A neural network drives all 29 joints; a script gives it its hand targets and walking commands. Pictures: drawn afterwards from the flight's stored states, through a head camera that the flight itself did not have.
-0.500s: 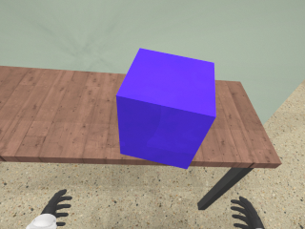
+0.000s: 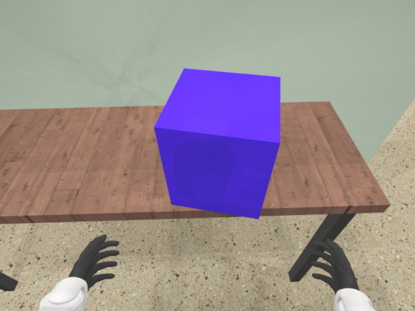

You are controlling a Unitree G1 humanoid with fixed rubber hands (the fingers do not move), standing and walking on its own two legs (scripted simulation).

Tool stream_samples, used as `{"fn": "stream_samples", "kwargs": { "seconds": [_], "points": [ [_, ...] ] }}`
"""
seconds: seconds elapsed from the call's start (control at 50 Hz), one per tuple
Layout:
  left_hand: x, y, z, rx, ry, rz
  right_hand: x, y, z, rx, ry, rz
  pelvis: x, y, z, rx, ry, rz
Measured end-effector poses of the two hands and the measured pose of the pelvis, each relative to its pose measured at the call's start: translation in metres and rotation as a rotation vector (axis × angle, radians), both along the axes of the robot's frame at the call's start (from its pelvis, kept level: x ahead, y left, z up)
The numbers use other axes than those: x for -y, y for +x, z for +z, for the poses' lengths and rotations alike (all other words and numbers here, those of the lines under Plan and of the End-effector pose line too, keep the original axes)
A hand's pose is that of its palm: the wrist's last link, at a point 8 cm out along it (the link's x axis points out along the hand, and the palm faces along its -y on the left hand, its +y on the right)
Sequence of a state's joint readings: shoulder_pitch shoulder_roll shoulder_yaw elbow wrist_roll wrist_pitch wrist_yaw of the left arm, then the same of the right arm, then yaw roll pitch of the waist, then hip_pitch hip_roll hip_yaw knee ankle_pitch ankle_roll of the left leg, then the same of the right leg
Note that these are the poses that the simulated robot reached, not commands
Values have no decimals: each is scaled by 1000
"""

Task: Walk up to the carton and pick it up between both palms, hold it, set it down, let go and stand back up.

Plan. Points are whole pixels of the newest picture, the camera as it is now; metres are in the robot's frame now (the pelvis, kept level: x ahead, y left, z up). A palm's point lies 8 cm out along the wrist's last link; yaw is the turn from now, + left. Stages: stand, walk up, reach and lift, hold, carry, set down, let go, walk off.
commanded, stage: reach and lift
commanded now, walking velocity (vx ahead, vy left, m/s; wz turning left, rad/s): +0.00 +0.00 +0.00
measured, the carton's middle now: (222, 145) +0.43 -0.02 +0.07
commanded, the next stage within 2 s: none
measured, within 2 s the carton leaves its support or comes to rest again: neither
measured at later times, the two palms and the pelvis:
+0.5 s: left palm (62, 267) +0.17 +0.25 +0.04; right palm (316, 255) +0.20 -0.17 +0.04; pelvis +0.02 +0.02 +0.00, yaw +3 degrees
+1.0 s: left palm (67, 237) +0.21 +0.25 +0.07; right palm (314, 229) +0.22 -0.16 +0.09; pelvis +0.06 +0.02 +0.00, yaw +3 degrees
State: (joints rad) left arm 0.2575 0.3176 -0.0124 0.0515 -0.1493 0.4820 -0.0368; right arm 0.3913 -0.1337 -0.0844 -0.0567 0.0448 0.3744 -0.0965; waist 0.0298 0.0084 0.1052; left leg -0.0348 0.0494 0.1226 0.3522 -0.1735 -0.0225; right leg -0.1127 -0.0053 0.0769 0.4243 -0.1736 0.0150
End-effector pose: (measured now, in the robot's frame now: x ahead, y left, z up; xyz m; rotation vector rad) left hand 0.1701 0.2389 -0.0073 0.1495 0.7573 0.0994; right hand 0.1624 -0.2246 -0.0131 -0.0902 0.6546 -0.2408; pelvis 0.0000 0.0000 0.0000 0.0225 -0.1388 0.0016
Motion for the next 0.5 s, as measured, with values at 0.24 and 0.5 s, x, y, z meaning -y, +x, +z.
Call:
{"fn": "stream_samples", "kwargs": {
  "seconds": [0.24, 0.5],
  "points": [
    [-25, -16, 0, 39, -46, 63, -39, 1, 32, 15, 36, 1, 4, 2, 1, -19, -2, 25],
    [-14, 3, 51, 219, -60, -64, -54, 36, 51, 142, 92, -19, -16, 24, 2, -66, -29, 46]
  ]
}}
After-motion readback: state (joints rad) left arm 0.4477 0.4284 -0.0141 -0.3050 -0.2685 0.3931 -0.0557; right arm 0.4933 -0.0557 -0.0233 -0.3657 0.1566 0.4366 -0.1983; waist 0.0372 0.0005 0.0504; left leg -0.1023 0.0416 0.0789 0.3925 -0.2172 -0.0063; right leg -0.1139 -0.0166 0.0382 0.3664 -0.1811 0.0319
